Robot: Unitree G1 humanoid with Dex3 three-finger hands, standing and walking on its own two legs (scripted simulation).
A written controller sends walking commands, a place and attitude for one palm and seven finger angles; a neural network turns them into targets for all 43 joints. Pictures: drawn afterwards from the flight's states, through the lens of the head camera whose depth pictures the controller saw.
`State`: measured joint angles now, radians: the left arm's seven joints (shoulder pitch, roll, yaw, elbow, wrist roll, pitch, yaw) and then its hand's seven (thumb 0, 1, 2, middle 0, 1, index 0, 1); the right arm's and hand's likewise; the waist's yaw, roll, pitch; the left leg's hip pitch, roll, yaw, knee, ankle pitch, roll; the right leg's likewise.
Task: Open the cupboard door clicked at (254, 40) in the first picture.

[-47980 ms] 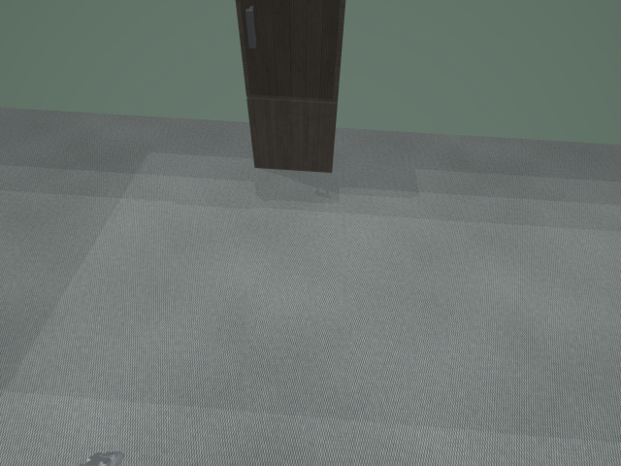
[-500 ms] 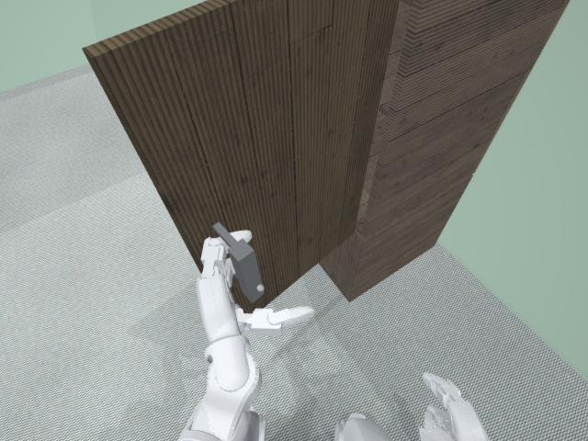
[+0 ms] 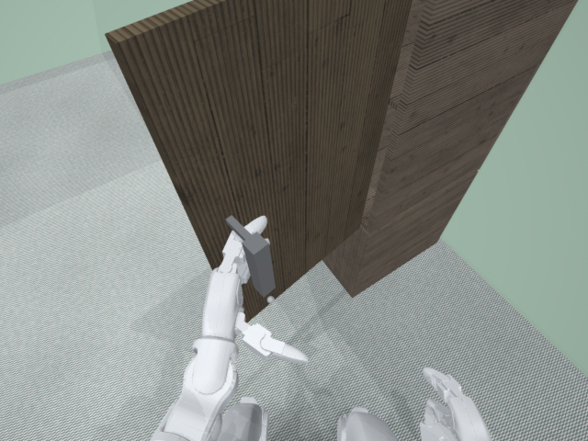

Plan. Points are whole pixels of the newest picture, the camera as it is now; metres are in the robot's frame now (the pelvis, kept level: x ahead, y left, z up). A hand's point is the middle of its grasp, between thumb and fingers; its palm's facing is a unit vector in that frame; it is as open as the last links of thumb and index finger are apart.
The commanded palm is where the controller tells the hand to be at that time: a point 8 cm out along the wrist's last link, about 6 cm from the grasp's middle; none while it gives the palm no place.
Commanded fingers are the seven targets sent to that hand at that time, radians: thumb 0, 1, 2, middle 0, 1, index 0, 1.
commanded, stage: slide the hand sideways off the handle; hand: left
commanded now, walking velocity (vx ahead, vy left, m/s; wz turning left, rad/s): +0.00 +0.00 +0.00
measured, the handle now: (250, 256) +0.36 +0.08 +0.03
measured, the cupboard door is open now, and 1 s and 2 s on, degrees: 99 100 100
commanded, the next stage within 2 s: draw the hand back to the body in 1.06 s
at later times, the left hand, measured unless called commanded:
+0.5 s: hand (243, 328) +0.26 +0.08 +0.04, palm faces -0.11 -0.99 +0.00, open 16.2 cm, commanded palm +0.24 +0.14 +0.04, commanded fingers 0.00 -0.50 0.30 -0.15 -0.30 -0.15 -0.30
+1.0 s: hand (204, 352) +0.23 +0.12 +0.03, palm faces -0.06 -1.00 -0.02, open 16.1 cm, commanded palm +0.20 +0.18 +0.04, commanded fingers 0.00 -0.50 0.30 -0.15 -0.30 -0.15 -0.30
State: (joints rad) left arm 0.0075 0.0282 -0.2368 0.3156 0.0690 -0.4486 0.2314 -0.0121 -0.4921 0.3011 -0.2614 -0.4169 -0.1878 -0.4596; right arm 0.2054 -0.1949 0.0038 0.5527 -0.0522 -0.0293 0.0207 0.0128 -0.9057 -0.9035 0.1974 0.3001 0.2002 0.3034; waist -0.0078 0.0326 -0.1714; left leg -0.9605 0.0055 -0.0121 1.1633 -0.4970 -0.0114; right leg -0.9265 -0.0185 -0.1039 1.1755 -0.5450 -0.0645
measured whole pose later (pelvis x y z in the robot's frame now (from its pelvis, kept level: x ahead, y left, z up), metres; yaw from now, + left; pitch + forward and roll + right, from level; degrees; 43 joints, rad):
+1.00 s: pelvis +0.02 +0.01 -0.01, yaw -1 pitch +19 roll -1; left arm 0.50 0.14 -0.09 -0.13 -0.11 -0.42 -0.07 -0.01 -0.49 0.30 -0.16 -0.31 -0.18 -0.32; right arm 0.23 -0.21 0.00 0.41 0.00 -0.03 -0.02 0.01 -0.91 -0.90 0.20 0.30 0.20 0.30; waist 0.00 0.03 -0.18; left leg -1.01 0.02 -0.01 1.26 -0.58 0.00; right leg -0.97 0.00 -0.10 1.25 -0.61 -0.05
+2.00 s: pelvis +0.04 +0.03 +0.07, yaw -1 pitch +3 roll -1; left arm 0.61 0.32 0.12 -0.40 -0.04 -0.01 0.13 -0.01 -0.02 0.50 -0.17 -0.30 -0.18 -0.30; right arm 0.27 -0.23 0.06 0.49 0.02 -0.07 -0.13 0.02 -0.90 -0.90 0.20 0.30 0.20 0.30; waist 0.04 0.07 -0.09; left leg -0.39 0.00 0.01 0.73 -0.40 0.03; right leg -0.34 0.00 -0.07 0.69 -0.40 -0.01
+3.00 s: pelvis +0.03 +0.02 +0.10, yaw -3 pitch -2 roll -1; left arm 0.47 0.37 0.38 -0.37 -0.05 -0.13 0.11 0.01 0.89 0.90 -0.21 -0.30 -0.21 -0.31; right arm 0.17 -0.24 0.03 0.61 0.00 -0.06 -0.08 0.02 -0.90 -0.90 0.20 0.30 0.20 0.30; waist 0.04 0.07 0.01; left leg -0.16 0.02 0.03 0.43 -0.24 0.01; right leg -0.11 0.03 -0.05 0.36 -0.22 -0.02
